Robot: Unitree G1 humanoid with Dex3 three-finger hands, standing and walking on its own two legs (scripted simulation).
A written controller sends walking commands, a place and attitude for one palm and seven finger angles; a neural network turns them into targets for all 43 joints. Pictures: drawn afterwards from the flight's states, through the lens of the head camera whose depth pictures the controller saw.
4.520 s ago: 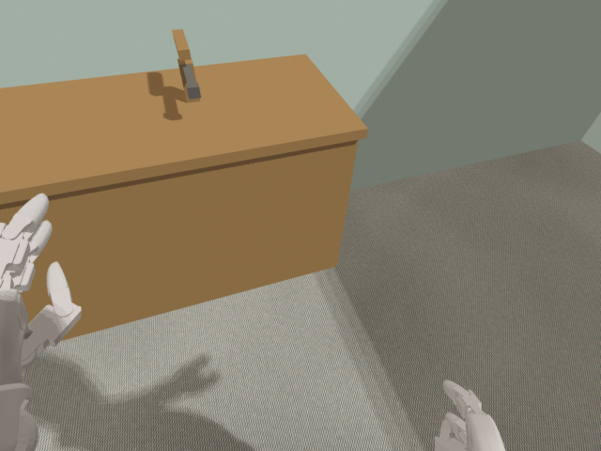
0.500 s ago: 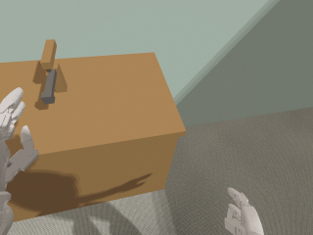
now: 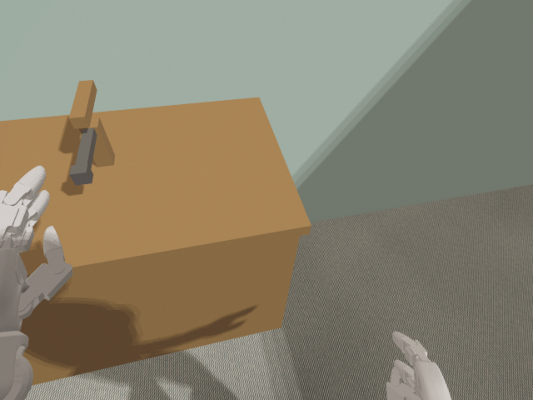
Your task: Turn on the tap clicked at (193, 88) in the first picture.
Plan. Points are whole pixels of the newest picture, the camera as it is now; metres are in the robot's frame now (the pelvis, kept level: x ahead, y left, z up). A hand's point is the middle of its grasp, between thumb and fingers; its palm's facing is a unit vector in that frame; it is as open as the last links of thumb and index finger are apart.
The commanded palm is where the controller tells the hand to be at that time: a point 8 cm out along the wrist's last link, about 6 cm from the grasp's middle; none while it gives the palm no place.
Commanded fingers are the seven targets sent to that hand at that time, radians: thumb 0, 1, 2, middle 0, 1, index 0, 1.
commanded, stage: shuffle to correct the standing spot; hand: left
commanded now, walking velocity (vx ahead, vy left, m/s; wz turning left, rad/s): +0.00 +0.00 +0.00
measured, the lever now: (81, 174) +0.45 +0.39 +0.05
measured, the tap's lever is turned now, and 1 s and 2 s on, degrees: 0 0 0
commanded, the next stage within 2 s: come to a stop and stand still in 1.62 s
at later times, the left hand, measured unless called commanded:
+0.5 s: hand (73, 244) +0.24 +0.26 +0.15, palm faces +0.36 -0.86 -0.37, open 7.5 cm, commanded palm +0.19 +0.29 +0.17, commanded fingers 0.00 0.90 0.90 -0.20 -0.30 -0.20 -0.30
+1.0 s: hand (64, 231) +0.26 +0.28 +0.15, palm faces +0.35 -0.86 -0.37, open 7.5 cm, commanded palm +0.22 +0.31 +0.17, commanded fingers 0.00 0.90 0.90 -0.20 -0.30 -0.20 -0.30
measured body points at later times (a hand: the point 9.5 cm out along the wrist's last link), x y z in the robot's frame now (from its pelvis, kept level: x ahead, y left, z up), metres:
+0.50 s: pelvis +0.02 +0.02 -0.01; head +0.03 +0.03 +0.44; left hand +0.22 +0.30 +0.17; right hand +0.19 -0.23 -0.08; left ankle -0.02 +0.09 -0.75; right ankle +0.03 -0.12 -0.75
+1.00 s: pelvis +0.03 +0.04 -0.02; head +0.04 +0.05 +0.43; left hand +0.24 +0.32 +0.17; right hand +0.20 -0.19 -0.09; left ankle -0.02 +0.09 -0.75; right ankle +0.02 -0.08 -0.71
